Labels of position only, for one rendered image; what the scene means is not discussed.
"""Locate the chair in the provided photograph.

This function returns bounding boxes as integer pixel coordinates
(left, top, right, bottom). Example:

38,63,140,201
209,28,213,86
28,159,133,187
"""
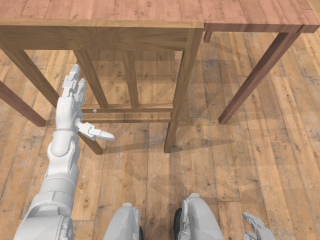
0,18,204,155

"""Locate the table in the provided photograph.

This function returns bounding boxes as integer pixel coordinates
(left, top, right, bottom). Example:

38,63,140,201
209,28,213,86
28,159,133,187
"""
0,0,320,127

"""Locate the left robot hand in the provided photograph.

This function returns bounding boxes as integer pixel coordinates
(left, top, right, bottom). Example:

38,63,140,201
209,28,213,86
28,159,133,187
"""
55,64,115,141

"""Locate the left robot forearm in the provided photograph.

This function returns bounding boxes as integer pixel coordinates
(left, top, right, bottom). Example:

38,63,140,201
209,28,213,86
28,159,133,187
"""
13,129,80,240

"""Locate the left robot upper arm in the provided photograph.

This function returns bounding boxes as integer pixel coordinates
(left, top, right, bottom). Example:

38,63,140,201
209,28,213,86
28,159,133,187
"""
15,214,74,240

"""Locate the left robot thigh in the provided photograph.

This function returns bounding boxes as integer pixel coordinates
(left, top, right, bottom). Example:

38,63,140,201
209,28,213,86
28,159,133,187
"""
102,206,140,240

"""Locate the right robot shin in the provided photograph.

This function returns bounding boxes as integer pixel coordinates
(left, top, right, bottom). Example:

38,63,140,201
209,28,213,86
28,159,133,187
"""
178,193,200,240

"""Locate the right robot hand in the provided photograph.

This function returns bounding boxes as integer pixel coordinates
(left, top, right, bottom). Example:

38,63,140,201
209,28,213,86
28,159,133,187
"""
242,212,276,240

